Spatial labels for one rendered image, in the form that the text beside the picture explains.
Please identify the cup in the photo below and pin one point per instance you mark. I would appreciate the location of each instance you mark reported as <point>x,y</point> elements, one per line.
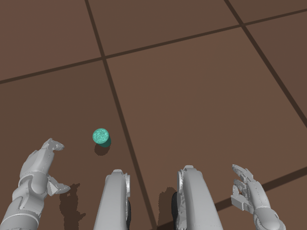
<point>102,137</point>

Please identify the right robot foot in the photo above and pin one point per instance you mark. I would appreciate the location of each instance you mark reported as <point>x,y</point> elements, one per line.
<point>174,210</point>

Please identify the left robot hand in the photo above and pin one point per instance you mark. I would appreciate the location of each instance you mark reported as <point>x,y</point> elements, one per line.
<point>40,161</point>

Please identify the right robot hand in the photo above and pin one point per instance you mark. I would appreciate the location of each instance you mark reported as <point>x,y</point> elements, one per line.
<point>253,195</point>

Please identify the right robot arm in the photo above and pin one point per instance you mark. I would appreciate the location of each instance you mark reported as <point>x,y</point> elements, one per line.
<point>267,219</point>

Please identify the left robot arm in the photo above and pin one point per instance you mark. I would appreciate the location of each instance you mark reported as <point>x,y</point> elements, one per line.
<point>27,204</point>

